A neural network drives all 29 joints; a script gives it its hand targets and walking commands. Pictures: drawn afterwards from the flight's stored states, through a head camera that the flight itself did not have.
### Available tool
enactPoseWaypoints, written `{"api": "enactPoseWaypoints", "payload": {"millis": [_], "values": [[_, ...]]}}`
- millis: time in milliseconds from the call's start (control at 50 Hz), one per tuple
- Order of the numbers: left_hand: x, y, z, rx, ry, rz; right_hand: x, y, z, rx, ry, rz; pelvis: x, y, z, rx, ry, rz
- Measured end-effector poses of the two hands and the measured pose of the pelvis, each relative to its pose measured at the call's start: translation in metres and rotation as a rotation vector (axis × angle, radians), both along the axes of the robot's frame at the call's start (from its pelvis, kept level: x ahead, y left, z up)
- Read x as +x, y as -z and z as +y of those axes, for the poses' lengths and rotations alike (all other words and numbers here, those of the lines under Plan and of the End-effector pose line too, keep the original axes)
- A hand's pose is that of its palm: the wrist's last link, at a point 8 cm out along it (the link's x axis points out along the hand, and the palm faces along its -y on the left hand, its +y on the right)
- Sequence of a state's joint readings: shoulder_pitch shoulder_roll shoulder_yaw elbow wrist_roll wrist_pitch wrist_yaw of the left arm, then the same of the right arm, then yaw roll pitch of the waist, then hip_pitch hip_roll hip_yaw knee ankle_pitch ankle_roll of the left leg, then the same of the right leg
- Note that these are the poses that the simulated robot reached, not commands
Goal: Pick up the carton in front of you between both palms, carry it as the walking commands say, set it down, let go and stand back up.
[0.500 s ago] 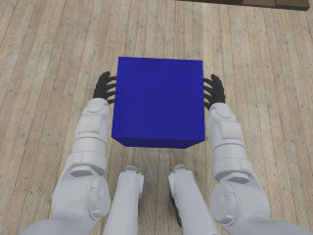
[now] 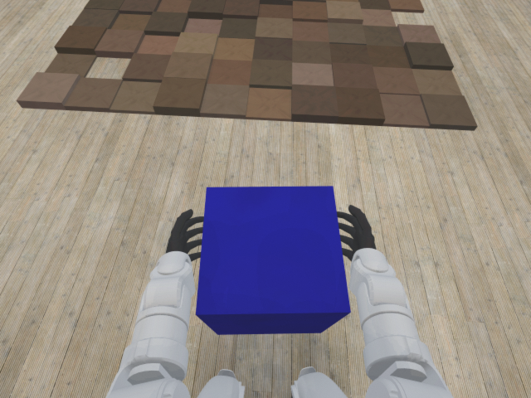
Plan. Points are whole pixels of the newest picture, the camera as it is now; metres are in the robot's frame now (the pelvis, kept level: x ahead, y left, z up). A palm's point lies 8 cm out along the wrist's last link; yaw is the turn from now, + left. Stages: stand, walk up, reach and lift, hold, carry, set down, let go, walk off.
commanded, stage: reach and lift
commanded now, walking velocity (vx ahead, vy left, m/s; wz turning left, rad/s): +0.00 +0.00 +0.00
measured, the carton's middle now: (269, 267) +0.34 -0.01 -0.10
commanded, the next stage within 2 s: hold in 1.30 s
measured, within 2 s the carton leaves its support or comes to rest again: neither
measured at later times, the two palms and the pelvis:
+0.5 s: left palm (160, 253) +0.30 +0.15 +0.07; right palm (385, 241) +0.30 -0.15 +0.07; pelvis +0.01 -0.01 +0.05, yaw +0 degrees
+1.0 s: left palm (159, 244) +0.30 +0.15 +0.08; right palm (386, 233) +0.31 -0.15 +0.09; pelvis +0.01 +0.00 +0.05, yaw +0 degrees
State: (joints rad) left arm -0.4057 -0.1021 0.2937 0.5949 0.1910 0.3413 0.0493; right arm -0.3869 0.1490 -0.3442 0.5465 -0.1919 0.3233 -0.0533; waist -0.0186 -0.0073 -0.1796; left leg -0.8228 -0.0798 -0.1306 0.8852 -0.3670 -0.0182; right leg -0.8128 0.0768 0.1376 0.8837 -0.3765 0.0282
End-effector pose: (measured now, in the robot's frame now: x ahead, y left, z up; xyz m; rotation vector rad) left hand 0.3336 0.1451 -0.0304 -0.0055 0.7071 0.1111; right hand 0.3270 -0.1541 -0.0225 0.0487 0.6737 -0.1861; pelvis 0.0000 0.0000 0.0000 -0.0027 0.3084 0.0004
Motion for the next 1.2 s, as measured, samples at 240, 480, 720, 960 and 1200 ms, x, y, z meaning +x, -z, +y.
{"api": "enactPoseWaypoints", "payload": {"millis": [240,480,720,960,1200], "values": [[-0.021,-0.070,-0.001,0.013,-0.019,-0.019,-0.014,-0.069,-0.001,-0.015,-0.038,-0.018,0.020,-0.042,-0.003,0.002,0.001,-0.210],[-0.037,-0.099,0.000,0.041,-0.015,0.010,-0.025,-0.097,0.000,-0.039,-0.074,0.011,0.011,-0.050,-0.005,0.004,-0.003,-0.354],[-0.034,-0.103,0.001,0.034,-0.009,-0.005,-0.025,-0.102,0.000,-0.038,-0.058,-0.003,0.001,-0.050,-0.003,0.003,0.002,-0.364],[-0.030,-0.109,0.001,0.047,-0.006,-0.004,-0.020,-0.108,0.001,-0.049,-0.070,-0.002,0.012,-0.054,-0.002,0.003,0.003,-0.371],[-0.029,-0.114,0.000,0.056,0.002,-0.001,-0.019,-0.112,0.000,-0.059,-0.078,0.002,0.021,-0.056,-0.002,0.003,0.002,-0.382]]}}
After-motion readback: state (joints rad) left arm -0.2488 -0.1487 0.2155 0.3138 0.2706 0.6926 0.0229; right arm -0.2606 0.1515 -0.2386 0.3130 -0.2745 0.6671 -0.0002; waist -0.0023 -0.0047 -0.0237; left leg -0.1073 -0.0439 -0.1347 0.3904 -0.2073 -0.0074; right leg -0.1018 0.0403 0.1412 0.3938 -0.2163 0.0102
